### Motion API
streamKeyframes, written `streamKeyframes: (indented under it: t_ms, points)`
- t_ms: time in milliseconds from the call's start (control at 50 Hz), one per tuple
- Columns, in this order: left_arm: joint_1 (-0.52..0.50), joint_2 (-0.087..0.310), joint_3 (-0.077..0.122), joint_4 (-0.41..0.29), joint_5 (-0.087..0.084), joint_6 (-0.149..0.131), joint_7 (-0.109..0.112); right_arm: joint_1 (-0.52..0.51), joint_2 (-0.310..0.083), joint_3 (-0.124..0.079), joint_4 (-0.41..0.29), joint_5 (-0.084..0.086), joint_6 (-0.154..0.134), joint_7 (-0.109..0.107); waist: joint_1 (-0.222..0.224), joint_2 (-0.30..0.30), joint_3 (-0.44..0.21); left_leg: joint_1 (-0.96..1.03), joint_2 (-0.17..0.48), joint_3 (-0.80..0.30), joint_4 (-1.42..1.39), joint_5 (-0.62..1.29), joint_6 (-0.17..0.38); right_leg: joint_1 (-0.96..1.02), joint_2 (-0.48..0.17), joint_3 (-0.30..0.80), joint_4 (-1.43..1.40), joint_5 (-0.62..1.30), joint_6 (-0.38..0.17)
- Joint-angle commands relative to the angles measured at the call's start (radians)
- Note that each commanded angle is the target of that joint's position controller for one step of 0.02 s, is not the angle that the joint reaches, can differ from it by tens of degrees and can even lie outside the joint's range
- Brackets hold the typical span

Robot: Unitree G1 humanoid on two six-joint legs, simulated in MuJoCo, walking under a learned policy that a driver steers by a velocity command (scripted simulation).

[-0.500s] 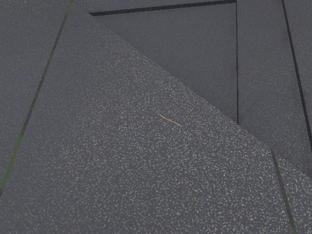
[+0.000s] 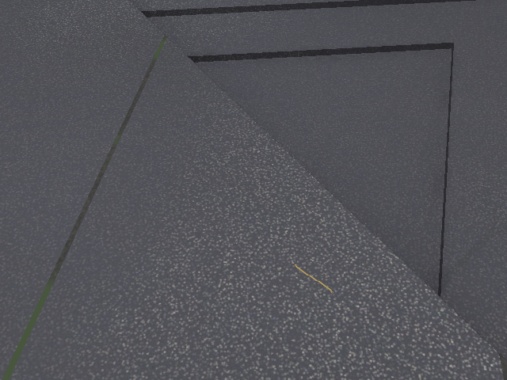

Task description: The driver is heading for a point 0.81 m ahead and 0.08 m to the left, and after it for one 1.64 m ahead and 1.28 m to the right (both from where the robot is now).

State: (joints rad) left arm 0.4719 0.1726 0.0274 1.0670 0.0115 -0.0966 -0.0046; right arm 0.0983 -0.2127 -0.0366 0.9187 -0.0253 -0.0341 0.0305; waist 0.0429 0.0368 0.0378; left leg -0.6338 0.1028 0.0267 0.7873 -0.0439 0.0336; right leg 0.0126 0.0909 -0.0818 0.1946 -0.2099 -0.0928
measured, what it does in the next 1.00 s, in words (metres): walks ahead: left foot, then right foot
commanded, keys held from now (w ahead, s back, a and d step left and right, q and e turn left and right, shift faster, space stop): w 1.00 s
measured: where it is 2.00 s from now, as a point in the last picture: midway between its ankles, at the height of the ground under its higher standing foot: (277, 219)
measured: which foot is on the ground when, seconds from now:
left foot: up 0.00-0.16, down 0.18-0.78, up 0.80-1.00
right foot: down 0.00-0.20, up 0.22-0.74, down 0.76-1.00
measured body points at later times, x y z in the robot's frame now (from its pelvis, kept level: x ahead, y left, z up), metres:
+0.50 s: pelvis +0.26 +0.05 +0.00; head +0.28 +0.06 +0.45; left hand +0.37 +0.30 -0.14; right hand +0.21 -0.19 -0.14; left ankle +0.23 +0.11 -0.75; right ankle +0.37 -0.11 -0.68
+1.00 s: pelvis +0.53 -0.01 +0.00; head +0.54 -0.02 +0.45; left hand +0.53 +0.25 -0.14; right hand +0.60 -0.25 -0.15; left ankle +0.55 +0.14 -0.67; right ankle +0.54 -0.06 -0.75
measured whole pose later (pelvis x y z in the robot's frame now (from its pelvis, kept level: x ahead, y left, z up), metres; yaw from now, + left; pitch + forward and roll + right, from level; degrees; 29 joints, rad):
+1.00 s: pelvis +0.53 -0.01 +0.00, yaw +0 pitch -1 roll +0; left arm 0.35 0.20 0.05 1.04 0.02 -0.09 -0.01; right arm 0.23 -0.21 -0.06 0.96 -0.03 -0.05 0.01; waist 0.00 0.03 0.04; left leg -0.54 0.08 -0.01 1.09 -0.24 0.06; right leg -0.14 0.08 -0.11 0.32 -0.17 -0.11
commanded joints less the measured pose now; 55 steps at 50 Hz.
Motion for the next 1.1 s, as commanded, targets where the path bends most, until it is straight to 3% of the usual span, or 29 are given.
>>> streamKeyframes:
  t_ms: [20, 80, 120, 160, 180, 200, 220, 240, 260, 280, 320, 380, 440, 540, 640, 700, 720, 740, 760, 780, 800, 820, 840, 860, 900, 960, 1100]
  points:
    - [0.059, 0.126, 0.017, -0.022, 0.002, -0.012, 0.009, -0.112, -0.030, 0.004, -0.077, 0.006, -0.011, -0.001, 0.003, -0.104, 0.071, 0.004, -0.034, 0.045, -0.106, 0.049, 0.006, -0.029, -0.273, 0.136, -0.068, 0.396, -0.099]
    - [0.089, 0.133, 0.019, -0.002, 0.012, -0.005, 0.018, -0.168, -0.044, 0.002, -0.104, 0.005, -0.018, -0.003, 0.011, -0.104, 0.086, -0.011, -0.046, 0.044, -0.168, -0.009, 0.033, 0.074, -0.312, 0.142, -0.029, 0.460, -0.110]
    - [0.074, 0.143, 0.022, 0.004, 0.017, -0.001, 0.025, -0.145, -0.053, -0.004, -0.105, 0.006, -0.027, -0.007, -0.012, -0.104, 0.078, 0.048, -0.068, 0.053, -0.213, -0.082, 0.061, 0.111, -0.325, 0.129, 0.034, 0.582, -0.101]
    - [0.040, 0.158, 0.027, 0.004, 0.016, 0.002, 0.026, 0.017, -0.071, -0.020, -0.054, 0.004, -0.039, -0.019, -0.084, -0.106, -0.003, 0.274, -0.132, 0.083, -0.278, -0.128, 0.098, 0.093, -0.304, 0.096, 0.226, 0.822, -0.074]
    - [0.023, 0.154, 0.025, 0.000, 0.010, 0.004, 0.023, 0.191, -0.097, -0.036, 0.006, -0.005, -0.049, -0.028, -0.153, -0.074, -0.093, 0.499, -0.134, 0.076, -0.326, -0.086, 0.126, 0.010, -0.262, 0.060, 0.420, 0.784, -0.053]
    - [0.017, 0.125, 0.014, -0.035, 0.001, 0.002, 0.020, 0.377, -0.181, -0.060, 0.042, -0.030, -0.057, -0.040, -0.210, 0.015, -0.222, 0.767, 0.082, -0.163, -0.336, -0.158, 0.183, -0.205, -0.211, 0.025, 0.718, 0.452, -0.032]
    - [0.136, 0.035, 0.002, -0.040, -0.033, 0.004, 0.009, 0.412, -0.257, -0.079, 0.049, -0.030, -0.049, -0.034, -0.152, 0.232, -0.325, 0.986, 0.339, -0.648, -0.464, -0.213, 0.330, -0.551, -0.014, 0.000, 1.075, -0.304, 0.009]
    - [0.046, 0.133, 0.028, -0.040, -0.002, 0.010, 0.013, 0.323, -0.202, -0.070, 0.037, 0.009, -0.036, -0.026, -0.136, 0.049, -0.235, 0.886, 0.283, -0.646, -0.518, -0.295, 0.292, -0.641, -0.069, 0.134, 1.131, -0.274, -0.010]
    - [-0.042, 0.129, 0.032, -0.072, 0.001, 0.005, 0.007, 0.214, -0.147, -0.053, 0.020, 0.016, -0.037, -0.022, -0.097, 0.023, -0.098, 0.739, 0.250, -0.491, -0.543, -0.279, 0.258, -0.663, -0.113, 0.132, 1.099, -0.172, -0.014]
    - [-0.079, 0.114, 0.030, -0.078, 0.003, 0.003, 0.004, 0.164, -0.097, -0.040, 0.016, 0.014, -0.045, -0.019, -0.069, -0.015, -0.038, 0.622, 0.206, -0.394, -0.582, -0.178, 0.229, -0.625, -0.145, 0.128, 1.044, -0.107, -0.010]
    - [-0.064, 0.076, 0.028, -0.070, 0.025, 0.027, -0.005, 0.163, -0.041, -0.022, 0.040, 0.016, -0.058, -0.026, -0.018, 0.011, -0.006, 0.498, 0.131, -0.254, -0.620, -0.068, 0.178, -0.533, -0.179, 0.120, 0.963, -0.069, 0.010]
    - [-0.097, 0.062, 0.030, -0.082, 0.030, 0.050, -0.019, 0.246, -0.065, -0.023, 0.079, 0.019, -0.076, -0.033, -0.003, 0.010, 0.005, 0.480, 0.105, -0.179, -0.647, 0.049, 0.181, -0.549, -0.186, 0.092, 0.912, -0.030, 0.035]
    - [-0.234, 0.074, 0.030, -0.129, 0.026, 0.060, -0.023, 0.306, -0.079, -0.022, 0.095, 0.018, -0.075, -0.033, -0.025, 0.011, 0.046, 0.504, 0.089, -0.140, -0.682, 0.063, 0.177, -0.657, -0.209, 0.069, 0.816, 0.072, 0.059]
    - [-0.419, 0.064, 0.017, -0.193, 0.012, 0.057, -0.026, 0.395, -0.071, -0.013, 0.116, 0.016, -0.072, -0.035, -0.070, 0.016, 0.066, 0.574, 0.066, -0.085, -0.675, 0.182, 0.155, -0.679, -0.188, 0.029, 0.583, 0.199, 0.072]
    - [-0.539, 0.071, 0.012, -0.240, 0.010, 0.049, -0.022, 0.471, -0.078, -0.012, 0.145, 0.003, -0.066, -0.045, -0.104, 0.028, 0.085, 0.727, 0.107, -0.074, -0.622, 0.304, 0.167, -0.686, -0.153, 0.007, 0.445, 0.168, 0.041]
    - [-0.508, 0.084, 0.020, -0.245, 0.010, 0.035, -0.019, 0.441, -0.097, -0.019, 0.148, -0.004, -0.061, -0.054, -0.068, 0.035, 0.070, 0.774, 0.128, -0.053, -0.527, 0.506, 0.153, -0.589, -0.116, -0.007, 0.375, 0.067, -0.005]
    - [-0.441, 0.095, 0.027, -0.225, 0.009, 0.030, -0.014, 0.424, -0.106, -0.022, 0.147, -0.005, -0.060, -0.055, -0.036, 0.043, 0.035, 0.764, 0.123, -0.040, -0.447, 0.641, 0.139, -0.482, -0.083, -0.021, 0.354, 0.031, -0.024]
    - [-0.307, 0.110, 0.039, -0.181, 0.011, 0.023, -0.006, 0.407, -0.113, -0.024, 0.146, -0.002, -0.057, -0.054, 0.020, 0.033, -0.030, 0.743, 0.102, -0.020, -0.299, 0.711, 0.124, -0.327, -0.049, -0.035, 0.304, 0.046, -0.046]
    - [-0.133, 0.145, 0.056, -0.123, 0.025, 0.013, 0.002, 0.393, -0.106, -0.022, 0.137, 0.007, -0.056, -0.050, 0.088, 0.005, -0.121, 0.619, 0.063, 0.009, -0.095, 0.592, 0.104, -0.085, -0.083, 0.006, 0.272, 0.089, -0.077]
    - [0.020, 0.246, 0.082, -0.101, 0.051, 0.007, 0.012, 0.417, -0.045, -0.005, 0.096, 0.032, -0.058, -0.042, 0.111, -0.131, -0.259, 0.344, -0.023, 0.061, 0.242, 0.182, 0.069, 0.202, -0.350, 0.333, 0.252, 0.015, -0.151]
    - [0.017, 0.277, 0.094, -0.097, 0.026, 0.026, 0.001, 0.487, -0.034, -0.014, 0.099, 0.050, -0.058, -0.036, 0.072, -0.278, -0.357, 0.104, -0.192, 0.017, 0.539, -0.471, 0.049, 0.320, -0.523, 0.757, 0.100, -0.009, -0.264]
    - [-0.101, 0.236, 0.083, -0.115, -0.001, 0.035, -0.005, 0.405, -0.090, -0.030, 0.088, 0.024, -0.052, -0.041, 0.031, -0.126, -0.215, 0.016, -0.117, -0.077, 0.589, -0.401, 0.063, 0.196, -0.474, 0.655, 0.078, -0.075, -0.231]
    - [-0.185, 0.169, 0.065, -0.131, -0.005, 0.031, -0.009, 0.322, -0.075, -0.028, 0.065, 0.016, -0.056, -0.037, 0.013, -0.072, -0.090, 0.002, -0.083, -0.073, 0.560, -0.326, 0.063, 0.044, -0.440, 0.522, 0.046, -0.058, -0.206]
    - [-0.227, 0.122, 0.050, -0.130, 0.001, 0.023, -0.010, 0.296, -0.052, -0.026, 0.060, 0.015, -0.056, -0.034, -0.022, -0.045, -0.020, 0.039, -0.047, -0.071, 0.490, -0.275, 0.062, -0.074, -0.390, 0.423, 0.007, 0.009, -0.165]
    - [-0.216, 0.077, 0.034, -0.102, 0.003, 0.008, -0.002, 0.323, -0.022, -0.024, 0.066, -0.008, -0.031, -0.025, -0.073, -0.076, 0.003, 0.131, -0.018, -0.069, 0.399, -0.243, 0.045, -0.188, -0.320, 0.295, -0.023, 0.113, -0.114]
    - [-0.141, 0.114, 0.038, -0.073, 0.002, -0.010, 0.002, 0.286, -0.022, -0.030, 0.051, -0.012, -0.008, -0.014, -0.086, -0.081, 0.007, 0.108, -0.015, -0.040, 0.336, -0.197, 0.021, -0.196, -0.294, 0.228, -0.044, 0.223, -0.119]
    - [-0.015, 0.121, 0.027, -0.054, 0.003, -0.002, 0.005, -0.001, -0.028, -0.021, -0.041, 0.001, 0.000, -0.006, -0.023, -0.090, 0.059, -0.020, 0.000, 0.010, 0.018, 0.001, -0.020, -0.091, -0.266, 0.153, -0.077, 0.319, -0.104]
Next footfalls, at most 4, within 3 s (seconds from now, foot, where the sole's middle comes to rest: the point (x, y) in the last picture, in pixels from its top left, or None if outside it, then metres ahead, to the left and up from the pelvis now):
0.18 left None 0.27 0.11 -0.78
0.76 right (305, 350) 0.58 -0.06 -0.78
1.34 left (244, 254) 0.87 0.12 -0.78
1.84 right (311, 216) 1.02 -0.10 -0.78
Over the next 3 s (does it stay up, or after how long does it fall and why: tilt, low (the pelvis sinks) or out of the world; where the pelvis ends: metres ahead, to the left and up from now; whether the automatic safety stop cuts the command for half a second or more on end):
stays up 1.51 -0.27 -0.20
